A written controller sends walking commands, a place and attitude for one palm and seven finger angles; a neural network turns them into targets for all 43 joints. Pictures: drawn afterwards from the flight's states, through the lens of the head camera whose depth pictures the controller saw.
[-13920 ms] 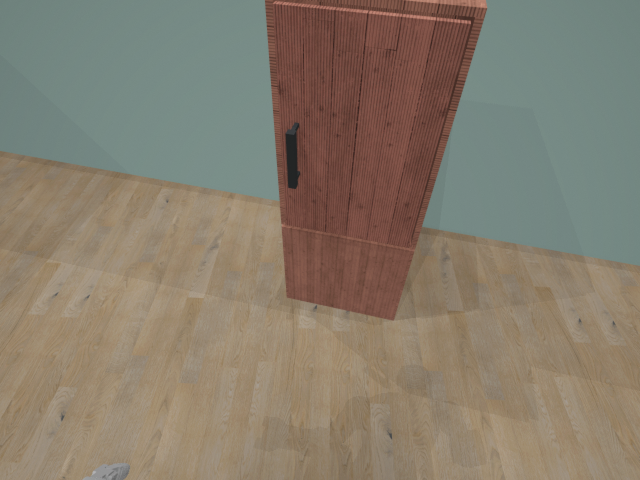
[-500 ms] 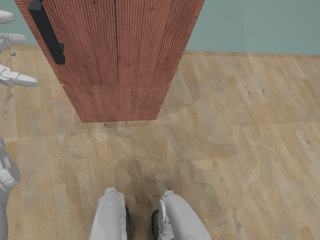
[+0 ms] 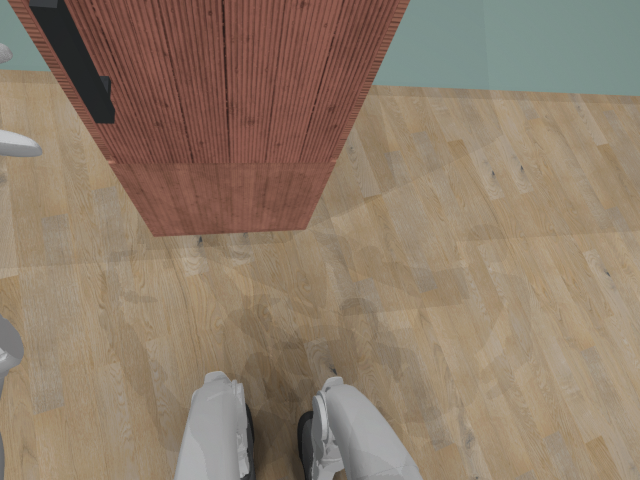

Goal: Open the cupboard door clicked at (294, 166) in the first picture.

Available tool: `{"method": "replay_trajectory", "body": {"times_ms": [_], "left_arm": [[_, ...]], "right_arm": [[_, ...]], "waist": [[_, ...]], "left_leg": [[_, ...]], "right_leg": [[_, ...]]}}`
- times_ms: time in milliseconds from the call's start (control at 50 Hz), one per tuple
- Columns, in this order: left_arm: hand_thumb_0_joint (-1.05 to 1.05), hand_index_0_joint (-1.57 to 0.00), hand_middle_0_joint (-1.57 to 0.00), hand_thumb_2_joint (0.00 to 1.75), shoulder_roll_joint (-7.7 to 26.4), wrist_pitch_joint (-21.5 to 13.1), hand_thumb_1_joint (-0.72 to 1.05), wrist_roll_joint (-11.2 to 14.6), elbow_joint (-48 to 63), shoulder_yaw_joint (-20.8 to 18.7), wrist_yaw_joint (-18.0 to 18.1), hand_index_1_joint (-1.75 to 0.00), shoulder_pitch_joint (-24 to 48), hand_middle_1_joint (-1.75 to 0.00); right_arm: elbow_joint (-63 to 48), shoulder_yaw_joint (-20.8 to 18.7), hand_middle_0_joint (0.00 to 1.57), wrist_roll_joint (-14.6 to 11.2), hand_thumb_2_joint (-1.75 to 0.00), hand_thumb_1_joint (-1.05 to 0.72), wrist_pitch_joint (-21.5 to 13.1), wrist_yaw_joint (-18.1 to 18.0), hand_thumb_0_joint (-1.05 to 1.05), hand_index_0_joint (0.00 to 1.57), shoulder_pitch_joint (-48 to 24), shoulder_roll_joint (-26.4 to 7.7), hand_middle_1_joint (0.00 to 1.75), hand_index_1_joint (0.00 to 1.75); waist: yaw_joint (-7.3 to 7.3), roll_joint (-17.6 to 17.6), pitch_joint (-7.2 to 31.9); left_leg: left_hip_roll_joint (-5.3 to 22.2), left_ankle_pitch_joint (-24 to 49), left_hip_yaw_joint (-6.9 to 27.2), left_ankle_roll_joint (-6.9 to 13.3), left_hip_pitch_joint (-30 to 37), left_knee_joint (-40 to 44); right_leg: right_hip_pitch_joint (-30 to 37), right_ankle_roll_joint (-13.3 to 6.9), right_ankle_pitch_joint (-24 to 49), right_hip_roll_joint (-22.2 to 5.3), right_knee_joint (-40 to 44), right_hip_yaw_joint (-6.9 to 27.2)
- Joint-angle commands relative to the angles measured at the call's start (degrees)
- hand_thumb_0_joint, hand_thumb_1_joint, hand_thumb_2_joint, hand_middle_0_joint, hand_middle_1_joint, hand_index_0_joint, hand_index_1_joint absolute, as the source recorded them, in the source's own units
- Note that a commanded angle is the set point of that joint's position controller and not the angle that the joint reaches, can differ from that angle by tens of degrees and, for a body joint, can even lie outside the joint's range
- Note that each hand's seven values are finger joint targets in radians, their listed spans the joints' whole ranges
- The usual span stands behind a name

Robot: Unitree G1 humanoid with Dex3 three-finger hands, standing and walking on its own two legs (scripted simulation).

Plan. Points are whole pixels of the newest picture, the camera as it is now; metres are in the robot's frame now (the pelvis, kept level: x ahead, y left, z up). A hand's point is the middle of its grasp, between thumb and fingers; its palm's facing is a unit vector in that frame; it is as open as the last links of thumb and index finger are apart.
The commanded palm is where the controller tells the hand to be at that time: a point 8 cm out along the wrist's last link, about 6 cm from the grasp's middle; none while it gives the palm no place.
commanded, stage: move the hooked fingers beside the handle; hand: left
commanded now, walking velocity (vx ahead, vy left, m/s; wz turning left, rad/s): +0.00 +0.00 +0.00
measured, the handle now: (81, 52) +0.57 +0.23 +0.06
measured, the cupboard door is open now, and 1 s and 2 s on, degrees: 0 0 0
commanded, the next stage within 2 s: slide the fingers in behind the handle in 0.42 s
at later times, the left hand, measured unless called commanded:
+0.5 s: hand out of the picture +0.51 +0.30 +0.05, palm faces +0.08 -1.00 -0.02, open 14.0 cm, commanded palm +0.51 +0.31 +0.05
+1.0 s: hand (31, 89) +0.52 +0.27 +0.05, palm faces +0.09 -1.00 -0.02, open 13.9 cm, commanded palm +0.51 +0.28 +0.05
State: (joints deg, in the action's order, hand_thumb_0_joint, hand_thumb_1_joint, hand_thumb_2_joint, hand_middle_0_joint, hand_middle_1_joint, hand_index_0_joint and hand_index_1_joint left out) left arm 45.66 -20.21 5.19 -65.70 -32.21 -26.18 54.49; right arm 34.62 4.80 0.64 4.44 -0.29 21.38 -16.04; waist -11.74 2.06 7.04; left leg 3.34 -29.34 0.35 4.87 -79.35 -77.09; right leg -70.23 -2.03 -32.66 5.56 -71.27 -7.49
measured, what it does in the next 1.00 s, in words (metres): stands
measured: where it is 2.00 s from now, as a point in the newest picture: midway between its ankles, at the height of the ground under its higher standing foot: (279, 469)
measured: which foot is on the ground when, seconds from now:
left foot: down 0.00-1.00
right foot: down 0.00-1.00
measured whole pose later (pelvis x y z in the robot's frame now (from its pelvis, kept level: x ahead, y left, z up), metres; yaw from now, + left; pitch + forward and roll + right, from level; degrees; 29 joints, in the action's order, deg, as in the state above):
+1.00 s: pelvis -0.01 +0.00 +0.00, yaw +1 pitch +31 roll -8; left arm 41.4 -21.7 4.4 -68.3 -26.8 -20.1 57.5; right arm 35.1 4.4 1.3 4.5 0.2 21.2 -16.4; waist -12.2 2.2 6.8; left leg 2.7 -28.5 0.5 4.7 -80.1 -77.4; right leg -71.1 -2.2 -32.5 5.0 -72.4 -7.8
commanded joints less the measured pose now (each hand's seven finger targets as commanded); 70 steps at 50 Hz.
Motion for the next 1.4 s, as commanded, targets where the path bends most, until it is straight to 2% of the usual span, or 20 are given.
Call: {"method": "replay_trajectory", "body": {"times_ms": [0,60,120,180,260,440,500,560,600,640,680,800,880,920,960,1060,1160,1220,1280,1380], "left_arm": [[0.0,-0.3,-0.3,0.3,13.4,-2.7,-0.5,1.2,8.7,2.7,-0.4,-1.2,20.7,-1.2],[0.0,-0.3,-0.3,0.3,10.3,-2.1,-0.5,1.6,6.6,5.1,-0.5,-1.2,21.7,-1.2],[0.0,-0.3,-0.3,0.3,12.2,-3.2,-0.5,1.9,6.9,3.5,0.5,-1.2,23.4,-1.2],[0.0,-0.3,-0.3,0.3,14.3,-5.7,-0.5,1.3,10.5,2.3,1.8,-1.2,26.1,-1.2],[0.0,-0.3,-0.3,0.3,15.2,-6.8,-0.5,0.7,12.2,1.1,2.7,-1.2,24.6,-1.2],[0.0,-0.3,-0.3,0.3,15.6,-4.5,-0.5,0.9,11.1,0.8,2.3,-1.2,24.0,-1.2],[0.0,-0.3,-0.3,0.3,13.7,-5.5,-0.5,1.1,11.3,2.0,2.2,-1.2,24.9,-1.2],[0.0,-0.3,-0.3,0.3,8.4,-5.6,-0.5,1.3,10.1,5.5,2.1,-1.2,24.6,-1.2],[0.0,-0.3,-0.3,0.3,7.4,-4.3,-0.5,1.2,6.3,6.5,2.4,-1.2,24.8,-1.2],[0.0,-0.3,-0.3,0.3,8.2,-3.3,-0.5,1.0,4.3,6.3,3.1,-1.2,24.8,-1.2],[0.0,-0.3,-0.3,0.3,10.0,-3.4,-0.5,0.4,4.5,5.4,4.1,-1.2,26.1,-1.2],[0.0,-0.3,-0.3,0.3,14.1,-6.8,-0.5,-0.7,10.6,1.9,6.9,-1.2,27.7,-1.2],[0.0,-0.3,-0.3,0.3,9.1,-6.5,-0.5,-0.7,10.7,5.4,6.4,-1.2,27.5,-1.2],[0.0,-0.3,-0.3,0.3,10.4,-5.1,-0.5,-0.1,8.7,4.5,6.0,-1.2,27.0,-1.2],[0.0,-0.3,-0.3,0.3,8.3,-4.8,-0.5,0.4,9.7,6.0,5.5,-1.2,29.0,-1.2],[0.0,-0.3,-0.3,0.3,3.9,-4.9,-0.5,0.5,11.1,8.6,6.0,-1.2,28.5,-1.2],[0.0,-0.3,-0.3,0.3,2.4,-5.9,-0.5,1.3,13.5,8.9,6.3,-1.2,26.8,-1.2],[0.0,-0.3,-0.3,0.3,1.2,-6.0,-0.5,1.3,12.8,9.9,6.4,-1.2,26.4,-1.2],[0.0,-0.3,-0.3,0.3,-0.3,-6.3,-0.5,0.8,11.9,11.2,7.0,-1.2,27.7,-1.2],[0.0,-0.3,-0.3,0.3,-2.5,-7.1,-0.5,0.5,12.0,12.7,7.6,-1.2,26.7,-1.2]], "right_arm": [[-0.7,-5.0,0.2,-0.1,-0.9,-0.9,0.2,-0.8,0.0,0.2,11.9,-13.3,0.3,0.3],[-1.1,-4.8,0.2,-0.1,-0.9,-0.9,-0.1,-1.0,0.0,0.2,11.6,-13.4,0.3,0.3],[-1.4,-4.8,0.2,0.1,-0.9,-0.9,-0.2,-1.4,0.0,0.2,11.2,-13.8,0.3,0.3],[-1.4,-4.8,0.2,0.5,-0.9,-0.9,-0.3,-1.1,0.0,0.2,10.9,-13.8,0.3,0.3],[-1.9,-5.0,0.2,0.6,-0.9,-0.9,0.1,-0.6,0.0,0.2,10.7,-13.6,0.3,0.3],[-2.4,-4.7,0.2,0.3,-0.9,-0.9,0.7,-0.9,0.0,0.2,10.4,-13.7,0.3,0.3],[-1.5,-4.8,0.2,0.3,-0.9,-0.9,0.4,-0.8,0.0,0.2,10.8,-13.6,0.3,0.3],[-0.9,-5.1,0.2,0.4,-0.9,-0.9,0.0,-0.6,0.0,0.2,11.0,-13.2,0.3,0.3],[-0.7,-5.0,0.2,0.3,-0.9,-0.9,0.2,-0.8,0.0,0.2,10.9,-13.6,0.3,0.3],[-1.1,-4.7,0.2,0.2,-0.9,-0.9,0.0,-1.0,0.0,0.2,11.2,-13.8,0.3,0.3],[-1.3,-4.5,0.2,0.4,-0.9,-0.9,-0.2,-1.1,0.0,0.2,11.3,-13.8,0.3,0.3],[-1.8,-4.6,0.2,0.9,-0.9,-0.9,-0.5,-0.5,0.0,0.2,11.3,-13.3,0.3,0.3],[-1.1,-4.9,0.2,0.8,-0.9,-0.9,-0.1,0.0,0.0,0.2,11.2,-13.0,0.3,0.3],[-0.9,-4.9,0.2,0.6,-0.9,-0.9,0.1,-0.4,0.0,0.2,11.6,-13.3,0.3,0.3],[-0.6,-4.9,0.2,0.5,-0.9,-0.9,-0.3,-0.5,0.0,0.2,11.7,-12.9,0.3,0.3],[0.5,-5.3,0.2,0.7,-0.9,-0.9,-0.5,-0.2,0.0,0.2,11.9,-12.3,0.3,0.3],[0.8,-5.7,0.2,0.8,-0.9,-0.9,-0.6,0.2,0.0,0.2,11.8,-12.0,0.3,0.3],[1.2,-5.7,0.2,0.7,-0.9,-0.9,-0.4,0.4,0.0,0.2,11.4,-11.7,0.3,0.3],[1.5,-5.7,0.2,0.7,-0.9,-0.9,-0.5,0.6,0.0,0.2,11.2,-11.6,0.3,0.3],[1.5,-6.0,0.2,0.9,-0.9,-0.9,-0.4,0.9,0.0,0.2,11.0,-11.4,0.3,0.3]], "waist": [[-0.48,15.7,30.3],[-1.43,14.5,27.3],[-1.68,12.8,28.1],[-0.67,17.5,31.5],[0.48,19.6,34.8],[-0.09,14.7,33.4],[-0.6,15.4,33.0],[-1.09,16.8,31.4],[-2.09,13.9,27.9],[-2.19,12.5,26.6],[-1.61,14.3,27.0],[-0.31,16.8,33.8],[-1.46,16.5,33.7],[-1.74,14.4,32.1],[-2.36,14.4,32.5],[-2.46,15.9,32.8],[-1.7,16.3,34.4],[-2.02,14.2,32.5],[-2.56,15.0,30.8],[-2.38,15.3,31.5]], "left_leg": [[1.5,28.5,10.5,-2.9,44.7,8.1],[1.3,25.5,11.0,-2.8,43.4,8.5],[1.1,24.5,10.9,-2.8,41.8,7.9],[1.4,27.5,11.8,-3.8,45.9,7.8],[1.7,31.8,12.6,-4.7,49.5,7.9],[1.4,25.2,11.7,-3.5,44.5,8.6],[1.7,24.6,12.6,-3.8,46.1,9.2],[1.8,23.3,13.8,-4.1,47.6,9.8],[1.7,18.2,13.8,-3.8,44.4,10.4],[1.3,15.4,13.3,-3.3,41.4,10.7],[1.2,15.7,12.9,-3.4,41.1,10.4],[1.1,21.6,11.7,-3.5,43.2,8.4],[1.3,21.9,11.8,-3.4,44.5,8.3],[1.0,20.6,10.9,-2.9,41.5,8.2],[0.8,20.9,10.4,-2.5,41.1,7.8],[0.9,23.6,11.1,-2.8,44.9,7.9],[0.6,27.4,10.4,-2.8,46.1,7.6],[0.4,26.4,9.7,-2.6,44.4,7.8],[0.2,25.1,9.5,-2.6,43.7,7.6],[0.2,26.2,9.8,-2.8,45.7,7.8]], "right_leg": [[-1.4,0.0,15.5,-0.9,8.1,3.3],[-3.6,-0.1,14.0,-1.0,8.1,3.1],[-3.4,-0.1,13.8,-1.0,7.6,3.2],[-4.9,-0.5,13.9,-1.1,6.3,3.1],[-4.5,-0.6,14.7,-1.1,5.7,3.1],[-0.8,0.0,13.8,-1.0,6.9,3.2],[-2.7,-0.2,13.2,-1.0,7.1,3.1],[-5.9,-0.4,12.1,-1.2,6.9,2.8],[-6.8,-0.2,10.5,-1.3,7.3,2.6],[-5.9,-0.1,9.7,-1.4,7.4,2.8],[-6.1,-0.4,9.6,-1.4,6.9,2.9],[-2.7,-0.5,12.1,-1.2,6.0,3.7],[-2.9,-0.2,12.6,-1.1,6.7,3.7],[-1.1,-0.1,12.6,-1.0,7.3,3.9],[-0.5,0.0,13.0,-1.0,7.6,4.1],[-3.1,-0.3,13.9,-1.2,7.6,3.7],[-0.6,-0.5,16.2,-1.0,8.1,4.0],[1.0,-0.4,16.4,-0.9,8.9,4.2],[-0.5,-0.4,15.5,-0.9,8.8,4.2],[-1.1,-0.6,15.6,-0.9,8.7,4.1]]}}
